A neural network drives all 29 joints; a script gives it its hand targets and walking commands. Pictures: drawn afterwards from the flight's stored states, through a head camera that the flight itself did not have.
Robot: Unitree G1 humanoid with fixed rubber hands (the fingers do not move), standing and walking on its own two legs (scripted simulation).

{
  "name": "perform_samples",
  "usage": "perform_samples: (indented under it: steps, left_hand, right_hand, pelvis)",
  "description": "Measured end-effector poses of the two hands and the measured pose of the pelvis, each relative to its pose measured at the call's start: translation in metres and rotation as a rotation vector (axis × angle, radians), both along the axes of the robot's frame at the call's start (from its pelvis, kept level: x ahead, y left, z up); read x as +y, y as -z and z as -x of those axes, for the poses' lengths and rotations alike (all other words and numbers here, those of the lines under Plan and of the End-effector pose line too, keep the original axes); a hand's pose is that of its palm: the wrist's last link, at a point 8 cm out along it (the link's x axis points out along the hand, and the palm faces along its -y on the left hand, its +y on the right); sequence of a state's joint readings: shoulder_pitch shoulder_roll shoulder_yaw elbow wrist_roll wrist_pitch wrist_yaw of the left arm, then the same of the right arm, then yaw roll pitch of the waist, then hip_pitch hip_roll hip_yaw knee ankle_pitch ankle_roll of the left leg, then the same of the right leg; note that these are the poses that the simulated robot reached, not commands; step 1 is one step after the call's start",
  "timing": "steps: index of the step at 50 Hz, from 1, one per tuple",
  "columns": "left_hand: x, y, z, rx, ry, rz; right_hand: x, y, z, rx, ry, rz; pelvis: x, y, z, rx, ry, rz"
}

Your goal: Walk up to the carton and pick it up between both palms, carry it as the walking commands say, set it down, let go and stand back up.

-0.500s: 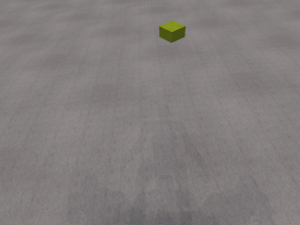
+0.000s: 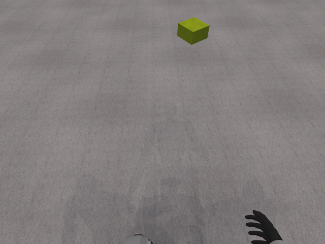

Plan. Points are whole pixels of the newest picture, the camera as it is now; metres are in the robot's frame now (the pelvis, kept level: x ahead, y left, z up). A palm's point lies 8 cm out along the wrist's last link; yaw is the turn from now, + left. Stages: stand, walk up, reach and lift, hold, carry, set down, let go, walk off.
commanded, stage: walk up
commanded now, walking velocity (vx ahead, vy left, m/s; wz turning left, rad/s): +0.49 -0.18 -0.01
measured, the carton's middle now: (192, 30) +2.39 -0.20 -0.67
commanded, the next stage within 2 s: none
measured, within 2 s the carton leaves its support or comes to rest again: neither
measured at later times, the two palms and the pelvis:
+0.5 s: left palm (130, 154) +0.40 +0.16 -0.10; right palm out of the picture +0.15 -0.30 -0.13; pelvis +0.24 -0.07 +0.01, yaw +0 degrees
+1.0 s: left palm (117, 164) +0.37 +0.20 -0.13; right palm (241, 101) +0.66 -0.25 -0.10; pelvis +0.49 -0.02 +0.00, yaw -1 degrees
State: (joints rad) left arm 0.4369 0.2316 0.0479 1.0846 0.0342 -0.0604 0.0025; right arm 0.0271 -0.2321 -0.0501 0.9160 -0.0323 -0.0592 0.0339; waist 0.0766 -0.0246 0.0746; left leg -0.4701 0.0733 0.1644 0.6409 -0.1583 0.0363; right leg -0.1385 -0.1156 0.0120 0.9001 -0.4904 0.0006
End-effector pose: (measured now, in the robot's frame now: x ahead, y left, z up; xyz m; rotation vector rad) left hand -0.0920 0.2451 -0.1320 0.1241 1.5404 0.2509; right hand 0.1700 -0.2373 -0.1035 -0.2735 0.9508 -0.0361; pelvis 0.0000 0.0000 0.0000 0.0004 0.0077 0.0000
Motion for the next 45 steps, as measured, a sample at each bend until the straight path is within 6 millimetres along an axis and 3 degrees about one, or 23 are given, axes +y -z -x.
perform_samples:
  steps: [5,10,14,19,24,26,30,35,40,45]
  left_hand:
    - [0.019,-0.004,-0.129,-0.171,0.094,0.018]
    - [0.012,-0.014,-0.236,-0.285,0.157,0.055]
    - [-0.013,-0.022,-0.309,-0.353,0.205,0.098]
    - [-0.053,-0.03,-0.398,-0.435,0.259,0.128]
    - [-0.083,-0.028,-0.481,-0.512,0.305,0.065]
    - [-0.085,-0.027,-0.492,-0.511,0.287,0.021]
    - [-0.074,-0.037,-0.465,-0.405,0.198,-0.046]
    - [-0.069,-0.048,-0.419,-0.232,0.096,-0.073]
    - [-0.073,-0.051,-0.396,-0.099,0.014,-0.054]
    - [-0.069,-0.039,-0.41,-0.004,-0.042,-0.005]
  right_hand:
    - [-0.016,-0.007,0.066,0.235,0.15,0.066]
    - [-0.018,-0.017,0.118,0.416,0.263,0.072]
    - [-0.012,-0.019,0.124,0.489,0.316,0.04]
    - [-0.02,-0.012,0.093,0.522,0.344,-0.005]
    - [-0.058,0.016,0.034,0.53,0.346,-0.031]
    - [-0.075,0.025,-0.004,0.506,0.313,-0.03]
    - [-0.096,0.02,-0.117,0.351,0.204,-0.023]
    - [-0.1,0.002,-0.248,0.181,0.119,-0.038]
    - [-0.077,-0.011,-0.348,0.089,0.048,-0.068]
    - [-0.036,-0.015,-0.433,0.028,-0.012,-0.088]
  pelvis:
    - [0.007,-0.019,-0.045,-0.02,-0.005,0.004]
    - [0.005,-0.03,-0.088,-0.035,-0.003,0.011]
    - [-0.003,-0.033,-0.123,-0.038,0.001,0.013]
    - [-0.025,-0.031,-0.172,-0.022,-0.008,0.007]
    - [-0.059,-0.011,-0.232,0.006,0.002,-0.006]
    - [-0.07,-0.007,-0.25,0.012,0.003,0.005]
    - [-0.08,-0.02,-0.285,0.009,-0.008,-0.003]
    - [-0.082,-0.033,-0.33,-0.006,0.005,-0.017]
    - [-0.073,-0.036,-0.375,-0.017,0.008,-0.022]
    - [-0.053,-0.029,-0.427,-0.015,0.003,-0.007]
